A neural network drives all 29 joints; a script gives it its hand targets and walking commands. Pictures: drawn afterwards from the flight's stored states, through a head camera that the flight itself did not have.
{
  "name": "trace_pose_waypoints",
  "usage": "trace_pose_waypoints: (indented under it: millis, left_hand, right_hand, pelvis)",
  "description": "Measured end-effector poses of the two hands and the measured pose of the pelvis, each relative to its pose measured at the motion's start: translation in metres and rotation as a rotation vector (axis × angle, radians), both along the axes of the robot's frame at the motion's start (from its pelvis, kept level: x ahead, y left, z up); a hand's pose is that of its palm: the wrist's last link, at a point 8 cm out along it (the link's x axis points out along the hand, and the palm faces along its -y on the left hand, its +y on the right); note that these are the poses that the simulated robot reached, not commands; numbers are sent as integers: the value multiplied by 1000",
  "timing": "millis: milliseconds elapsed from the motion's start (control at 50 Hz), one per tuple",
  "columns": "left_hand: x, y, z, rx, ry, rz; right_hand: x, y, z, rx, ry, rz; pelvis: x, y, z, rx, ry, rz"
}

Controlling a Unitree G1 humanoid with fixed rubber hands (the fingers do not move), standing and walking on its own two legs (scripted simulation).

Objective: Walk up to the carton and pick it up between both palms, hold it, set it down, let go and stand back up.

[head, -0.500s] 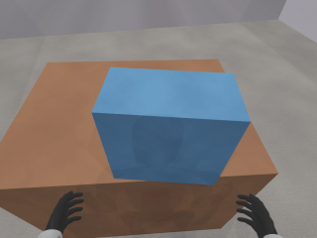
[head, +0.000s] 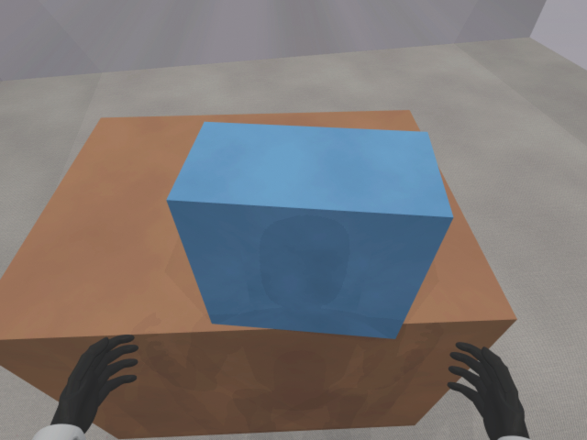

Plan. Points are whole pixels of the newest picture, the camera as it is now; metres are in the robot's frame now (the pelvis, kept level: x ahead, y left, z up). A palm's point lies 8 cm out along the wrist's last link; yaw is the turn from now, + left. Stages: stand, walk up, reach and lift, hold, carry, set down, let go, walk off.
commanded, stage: reach and lift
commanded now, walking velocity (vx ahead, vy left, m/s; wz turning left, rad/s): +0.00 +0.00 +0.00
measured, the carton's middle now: (307, 238) +0.39 +0.02 +0.07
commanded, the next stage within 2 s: none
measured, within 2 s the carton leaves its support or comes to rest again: neither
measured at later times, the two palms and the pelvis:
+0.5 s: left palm (91, 337) +0.22 +0.28 +0.06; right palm (498, 353) +0.23 -0.22 +0.05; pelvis +0.01 +0.01 +0.00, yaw +0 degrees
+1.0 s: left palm (100, 257) +0.30 +0.27 +0.13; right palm (522, 294) +0.27 -0.24 +0.11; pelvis +0.01 +0.00 +0.00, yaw -2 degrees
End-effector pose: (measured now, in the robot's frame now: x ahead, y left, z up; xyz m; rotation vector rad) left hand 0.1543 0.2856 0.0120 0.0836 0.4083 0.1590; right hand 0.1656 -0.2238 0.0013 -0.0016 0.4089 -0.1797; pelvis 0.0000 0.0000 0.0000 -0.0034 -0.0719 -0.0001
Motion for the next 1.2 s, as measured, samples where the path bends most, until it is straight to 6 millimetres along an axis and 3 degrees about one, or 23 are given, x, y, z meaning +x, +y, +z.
trace_pose_waypoints:
  millis: [180,360,440,580,780,920,1100,1200]
  left_hand:
    - [24,-1,12,-39,-129,-26]
    - [43,0,17,-51,-130,-37]
    - [57,-2,31,-47,-140,-53]
    - [79,-7,74,12,-177,-91]
    - [101,-10,82,-34,-124,-70]
    - [129,-17,102,-23,-172,-93]
    - [153,-8,125,1,-162,-74]
    - [167,-13,136,-5,-169,-96]
  right_hand:
    - [25,9,22,17,-109,-3]
    - [39,11,21,26,-75,-12]
    - [51,8,34,19,-102,-3]
    - [68,-3,68,11,-174,15]
    - [71,-12,85,1,-120,26]
    - [92,-13,109,-8,-179,43]
    - [116,-12,116,9,-166,66]
    - [124,-12,131,0,-205,66]
  pelvis:
    - [0,-2,-1,3,-2,0]
    - [5,2,-1,-1,-12,-1]
    - [7,4,0,-3,-4,-3]
    - [10,6,3,-7,5,-7]
    - [8,1,5,0,26,-14]
    - [9,-2,4,1,45,-26]
    - [13,0,5,-3,50,-27]
    - [14,3,5,-4,59,-30]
